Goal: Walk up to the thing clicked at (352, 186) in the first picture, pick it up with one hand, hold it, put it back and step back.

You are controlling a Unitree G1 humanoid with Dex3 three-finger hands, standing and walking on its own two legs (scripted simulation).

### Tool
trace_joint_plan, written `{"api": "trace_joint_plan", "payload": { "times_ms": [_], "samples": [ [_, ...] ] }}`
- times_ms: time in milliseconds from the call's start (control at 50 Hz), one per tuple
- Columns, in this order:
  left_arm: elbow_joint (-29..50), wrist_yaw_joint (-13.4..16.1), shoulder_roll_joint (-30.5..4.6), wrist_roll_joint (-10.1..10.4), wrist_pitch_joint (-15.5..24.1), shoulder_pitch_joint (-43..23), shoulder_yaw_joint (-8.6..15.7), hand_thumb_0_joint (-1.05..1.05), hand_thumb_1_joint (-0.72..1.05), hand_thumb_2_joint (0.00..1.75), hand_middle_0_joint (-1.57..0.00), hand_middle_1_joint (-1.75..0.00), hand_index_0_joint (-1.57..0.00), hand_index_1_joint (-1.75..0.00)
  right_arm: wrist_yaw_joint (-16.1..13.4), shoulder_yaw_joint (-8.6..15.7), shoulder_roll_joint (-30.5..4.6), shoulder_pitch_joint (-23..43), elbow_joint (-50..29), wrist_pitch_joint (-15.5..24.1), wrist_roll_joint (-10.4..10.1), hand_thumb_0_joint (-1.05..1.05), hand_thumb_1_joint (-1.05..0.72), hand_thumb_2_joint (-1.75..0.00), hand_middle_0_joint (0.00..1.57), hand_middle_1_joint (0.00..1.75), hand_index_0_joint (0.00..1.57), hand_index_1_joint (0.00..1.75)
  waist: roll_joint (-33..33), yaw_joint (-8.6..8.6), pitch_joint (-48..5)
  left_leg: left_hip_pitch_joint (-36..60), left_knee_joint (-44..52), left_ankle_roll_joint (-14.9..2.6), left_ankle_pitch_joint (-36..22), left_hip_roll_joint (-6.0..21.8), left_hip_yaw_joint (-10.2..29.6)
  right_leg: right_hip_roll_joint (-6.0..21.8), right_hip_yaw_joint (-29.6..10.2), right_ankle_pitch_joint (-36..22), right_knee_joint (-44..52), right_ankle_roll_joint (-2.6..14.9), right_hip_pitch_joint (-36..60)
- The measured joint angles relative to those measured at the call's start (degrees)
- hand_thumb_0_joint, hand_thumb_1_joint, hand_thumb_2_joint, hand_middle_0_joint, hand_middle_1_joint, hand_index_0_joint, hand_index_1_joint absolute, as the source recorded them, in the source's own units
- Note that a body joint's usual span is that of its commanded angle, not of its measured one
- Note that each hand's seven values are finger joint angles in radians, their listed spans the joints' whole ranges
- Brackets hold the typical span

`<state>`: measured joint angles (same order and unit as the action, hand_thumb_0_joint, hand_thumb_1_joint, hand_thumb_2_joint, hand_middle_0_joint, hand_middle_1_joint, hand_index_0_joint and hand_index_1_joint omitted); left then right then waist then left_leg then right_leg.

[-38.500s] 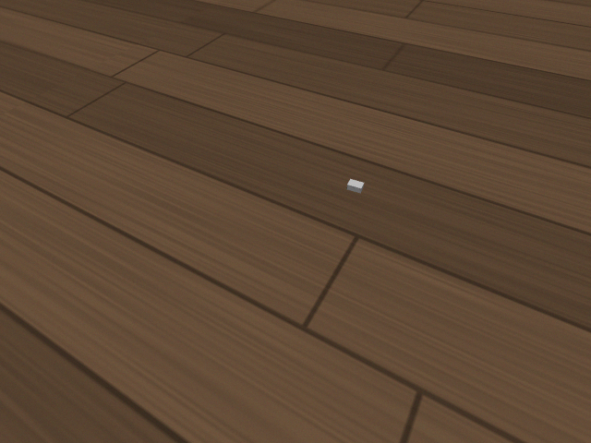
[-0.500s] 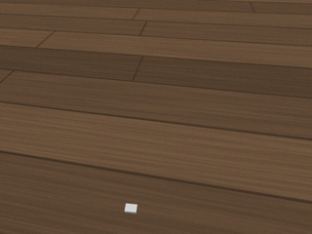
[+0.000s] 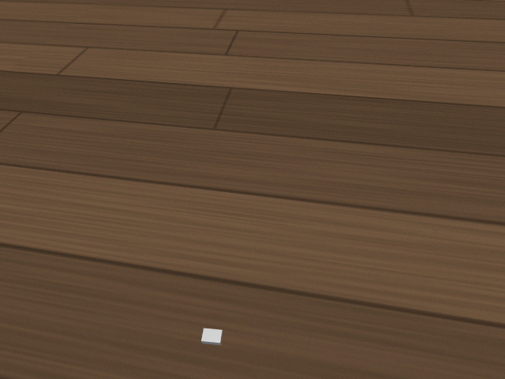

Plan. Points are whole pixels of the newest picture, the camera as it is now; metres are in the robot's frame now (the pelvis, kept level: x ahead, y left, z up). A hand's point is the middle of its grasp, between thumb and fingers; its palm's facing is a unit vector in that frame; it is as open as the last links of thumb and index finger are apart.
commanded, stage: stand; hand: left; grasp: from above
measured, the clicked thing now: (212, 336) +0.40 +0.21 -0.77
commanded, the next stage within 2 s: step back in 0.32 s
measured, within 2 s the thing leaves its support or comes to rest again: neither
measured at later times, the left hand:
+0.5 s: hand out of the picture +0.08 +0.27 -0.16, palm faces +0.00 -0.93 -0.37, open 7.4 cm
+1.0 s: hand out of the picture +0.01 +0.27 -0.18, palm faces -0.13 -0.91 -0.39, open 7.4 cm
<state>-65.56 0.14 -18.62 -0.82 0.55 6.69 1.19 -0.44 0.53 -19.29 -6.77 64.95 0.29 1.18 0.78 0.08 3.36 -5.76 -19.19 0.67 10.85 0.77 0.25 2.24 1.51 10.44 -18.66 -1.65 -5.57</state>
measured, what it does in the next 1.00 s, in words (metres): walks backwards: right foot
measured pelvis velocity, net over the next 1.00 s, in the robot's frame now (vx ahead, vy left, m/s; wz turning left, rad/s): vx -0.12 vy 0.01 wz -0.10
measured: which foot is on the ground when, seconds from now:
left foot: down 0.00-1.00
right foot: down 0.00-0.62, up 0.64-0.98, down 1.00-1.00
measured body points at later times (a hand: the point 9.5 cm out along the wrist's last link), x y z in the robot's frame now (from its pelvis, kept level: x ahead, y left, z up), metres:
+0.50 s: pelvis -0.02 +0.00 -0.01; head +0.03 +0.00 +0.43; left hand +0.08 +0.31 -0.14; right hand +0.08 -0.31 -0.14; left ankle +0.00 +0.13 -0.74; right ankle +0.00 -0.14 -0.75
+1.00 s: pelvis -0.12 +0.01 -0.03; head -0.05 +0.01 +0.41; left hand +0.01 +0.32 -0.15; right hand -0.05 -0.31 -0.15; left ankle -0.04 +0.13 -0.75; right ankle -0.14 -0.11 -0.75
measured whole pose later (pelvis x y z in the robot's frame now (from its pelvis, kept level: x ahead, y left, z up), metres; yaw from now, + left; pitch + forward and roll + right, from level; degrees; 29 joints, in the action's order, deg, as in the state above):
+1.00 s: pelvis -0.12 +0.01 -0.03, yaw -6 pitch -2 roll +0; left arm -50.6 0.3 -22.1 -1.0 -2.4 7.9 3.9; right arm -0.7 2.4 -21.3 -7.9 48.5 -2.0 1.4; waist -0.5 -0.6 11.5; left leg -22.5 -40.0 -1.0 15.4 2.4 -3.9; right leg -1.6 -3.7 23.2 -40.1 0.2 -15.2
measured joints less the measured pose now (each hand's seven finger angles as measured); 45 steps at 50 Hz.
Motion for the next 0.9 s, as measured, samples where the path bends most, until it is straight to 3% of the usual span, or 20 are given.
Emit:
{"api": "trace_joint_plan", "payload": {
  "times_ms": [320,440,500,580,600,620,680,740,820,900],
  "samples": [
    [0.38,-0.10,-0.03,0.25,0.08,-0.49,-0.47,0.01,0.90,0.90,-0.20,-0.30,-0.20,-0.30,0.10,-0.17,-0.34,0.61,-0.04,0.14,-0.09,0.00,-0.91,-0.90,0.20,0.30,0.20,0.30,0.02,-0.02,-0.16,0.43,0.50,0.23,0.16,0.14,0.00,-0.13,0.02,0.46,-0.08,0.20,0.15],
    [4.46,0.13,-1.48,1.45,-0.77,-1.91,1.08,0.01,0.90,0.90,-0.20,-0.30,-0.20,-0.30,0.81,1.08,-1.61,2.82,-3.90,-1.64,-1.48,0.00,-0.91,-0.90,0.20,0.30,0.20,0.30,0.28,-0.55,2.95,-5.60,-7.34,-0.13,2.53,0.59,0.40,-0.56,0.20,1.97,-6.02,0.66,-4.91],
    [6.79,0.22,-2.38,1.09,-1.55,-3.06,1.42,0.01,0.90,0.90,-0.20,-0.30,-0.20,-0.30,0.95,1.87,-2.88,3.43,-6.03,-2.51,-1.46,0.00,-0.91,-0.90,0.20,0.30,0.20,0.30,0.30,-0.64,4.65,-9.79,-13.74,-1.53,3.42,0.19,0.52,-0.28,0.19,2.77,-9.51,0.68,-7.73],
    [9.68,0.32,-3.59,0.07,-2.65,-4.02,1.56,0.01,0.90,0.90,-0.20,-0.30,-0.20,-0.30,1.46,3.01,-4.10,2.22,-8.64,-3.15,-1.19,0.00,-0.91,-0.90,0.20,0.30,0.20,0.30,-1.15,-0.89,5.44,-12.04,-22.16,-3.59,9.21,-2.25,0.47,1.43,-0.90,4.53,-15.20,0.00,-11.70],
    [10.40,0.36,-3.94,0.04,-2.94,-4.18,1.52,0.01,0.90,0.90,-0.20,-0.30,-0.20,-0.30,1.58,3.17,-4.40,1.36,-9.30,-2.96,-1.07,0.00,-0.91,-0.90,0.20,0.30,0.20,0.30,-1.19,-1.16,5.12,-11.27,-20.46,-3.69,6.83,-2.07,0.49,1.52,-0.89,5.21,-17.03,-0.07,-13.05],
    [11.06,0.47,-4.33,0.22,-3.22,-4.64,1.59,0.01,0.90,0.90,-0.20,-0.30,-0.20,-0.30,1.55,3.42,-4.49,0.68,-9.70,-2.69,-0.75,0.00,-0.91,-0.90,0.20,0.30,0.20,0.30,-1.43,-1.28,5.10,-10.96,-19.50,-2.83,9.59,-2.17,0.58,1.41,-1.51,5.95,-19.49,0.75,-14.78],
    [12.65,1.43,-5.47,0.45,-3.88,-6.24,2.24,0.01,0.90,0.90,-0.20,-0.30,-0.20,-0.30,1.38,3.25,-3.07,-0.32,-10.25,-2.33,0.22,0.00,-0.91,-0.90,0.20,0.30,0.20,0.30,-3.22,-1.22,7.39,-11.64,-20.14,-2.94,9.54,-2.49,0.01,-3.40,-8.91,18.46,-32.23,2.80,-19.03],
    [13.55,1.80,-5.70,0.76,-3.93,-5.73,2.08,0.01,0.90,0.90,-0.20,-0.30,-0.20,-0.30,0.75,2.77,-1.77,-1.27,-10.97,-2.55,0.61,0.00,-0.91,-0.90,0.20,0.30,0.20,0.30,-3.61,-1.48,7.96,-11.66,-17.47,-3.11,6.90,-1.89,-0.25,-7.71,-11.22,20.21,-43.58,3.22,-21.95],
    [14.50,1.35,-5.00,0.41,-3.79,-3.12,1.92,0.01,0.90,0.90,-0.20,-0.30,-0.20,-0.30,-0.11,2.74,-1.17,-1.86,-13.22,-2.14,0.53,0.00,-0.90,-0.90,0.20,0.30,0.21,0.30,-3.03,-1.61,8.39,-12.14,-15.79,-3.29,4.95,-0.99,-1.37,-8.41,-10.16,19.71,-47.57,1.81,-21.34],
    [14.96,0.82,-4.35,0.17,-3.94,-0.84,2.27,0.01,0.90,0.90,-0.20,-0.30,-0.20,-0.30,-0.47,2.52,-0.97,-1.79,-15.33,-1.57,0.50,0.00,-0.90,-0.90,0.20,0.30,0.21,0.30,-2.60,-1.43,8.77,-13.40,-16.41,-3.11,4.13,-0.06,-2.83,-6.73,-8.88,20.18,-41.44,0.78,-17.50]
  ]
}}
